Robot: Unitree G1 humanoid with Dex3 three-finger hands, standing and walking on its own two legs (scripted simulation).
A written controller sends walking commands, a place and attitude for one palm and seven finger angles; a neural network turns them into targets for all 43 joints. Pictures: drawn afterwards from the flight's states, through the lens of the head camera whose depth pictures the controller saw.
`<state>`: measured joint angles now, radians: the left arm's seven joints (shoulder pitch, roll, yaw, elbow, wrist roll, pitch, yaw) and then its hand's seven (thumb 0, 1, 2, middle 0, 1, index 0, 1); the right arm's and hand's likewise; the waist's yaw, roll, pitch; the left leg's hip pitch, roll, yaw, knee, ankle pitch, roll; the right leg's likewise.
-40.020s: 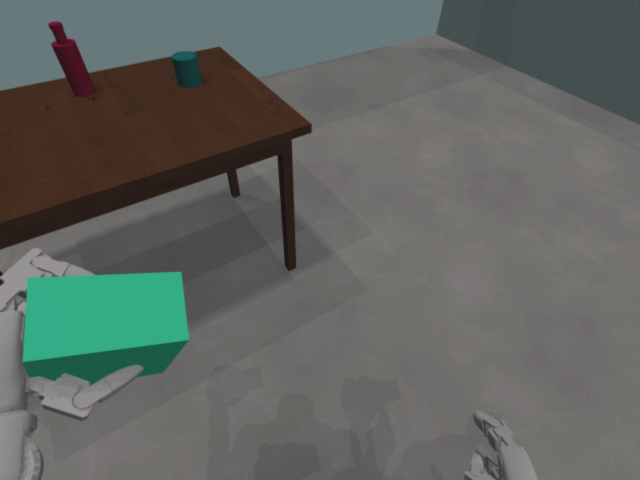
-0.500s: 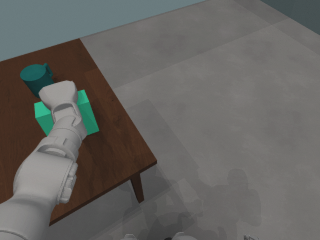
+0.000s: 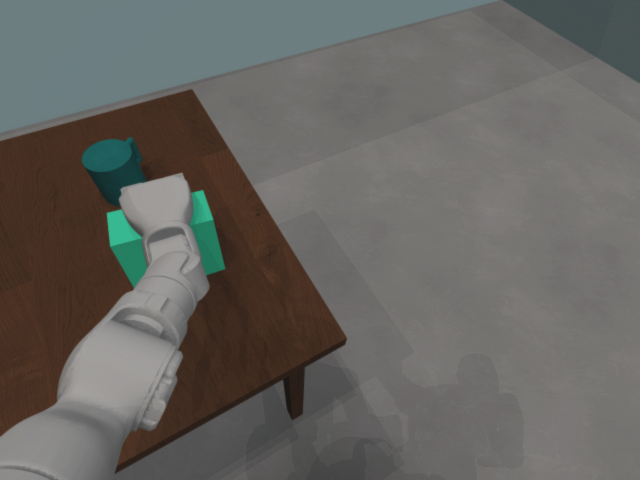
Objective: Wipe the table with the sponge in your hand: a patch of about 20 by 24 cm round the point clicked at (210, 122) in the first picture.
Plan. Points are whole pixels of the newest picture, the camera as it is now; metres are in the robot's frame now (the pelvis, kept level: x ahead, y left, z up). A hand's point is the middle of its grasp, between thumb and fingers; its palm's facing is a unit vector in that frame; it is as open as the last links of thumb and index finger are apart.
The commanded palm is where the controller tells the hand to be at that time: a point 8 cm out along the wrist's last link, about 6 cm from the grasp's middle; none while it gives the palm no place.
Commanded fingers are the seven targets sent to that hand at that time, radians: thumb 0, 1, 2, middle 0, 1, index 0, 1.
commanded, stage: wipe back along the third lane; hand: left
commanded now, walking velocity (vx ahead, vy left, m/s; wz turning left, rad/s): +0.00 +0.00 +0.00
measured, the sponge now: (173, 251) +0.44 +0.22 -0.04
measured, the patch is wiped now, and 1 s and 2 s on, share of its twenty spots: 1.00 1.00 1.00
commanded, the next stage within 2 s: none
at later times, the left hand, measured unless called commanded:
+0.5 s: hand (181, 253) +0.41 +0.19 +0.01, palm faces -0.05 -0.03 -1.00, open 10.7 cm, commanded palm +0.36 +0.16 +0.04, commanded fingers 0.00 0.10 1.30 -1.20 -1.60 -1.20 -1.60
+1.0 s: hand (196, 293) +0.35 +0.16 +0.01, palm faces -0.06 -0.03 -1.00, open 10.7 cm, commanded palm +0.30 +0.13 +0.04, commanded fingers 0.00 0.10 1.30 -1.20 -1.60 -1.20 -1.60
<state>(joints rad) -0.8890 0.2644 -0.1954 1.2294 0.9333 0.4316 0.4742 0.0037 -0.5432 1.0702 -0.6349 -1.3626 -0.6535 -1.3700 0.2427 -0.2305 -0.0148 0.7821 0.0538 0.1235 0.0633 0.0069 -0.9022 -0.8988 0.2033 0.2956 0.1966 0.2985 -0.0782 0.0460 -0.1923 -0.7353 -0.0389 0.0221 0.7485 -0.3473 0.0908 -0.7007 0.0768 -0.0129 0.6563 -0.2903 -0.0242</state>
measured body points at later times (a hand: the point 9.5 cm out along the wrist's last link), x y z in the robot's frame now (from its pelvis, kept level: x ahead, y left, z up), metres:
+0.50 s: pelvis +0.04 +0.01 +0.01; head +0.06 +0.01 +0.46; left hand +0.41 +0.19 +0.07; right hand +0.23 -0.20 -0.10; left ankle -0.01 +0.05 -0.71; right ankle +0.00 -0.11 -0.71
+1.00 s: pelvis +0.00 -0.02 +0.02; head +0.01 -0.03 +0.47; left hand +0.35 +0.16 +0.07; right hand +0.19 -0.24 -0.09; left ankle -0.01 +0.05 -0.71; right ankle +0.00 -0.11 -0.71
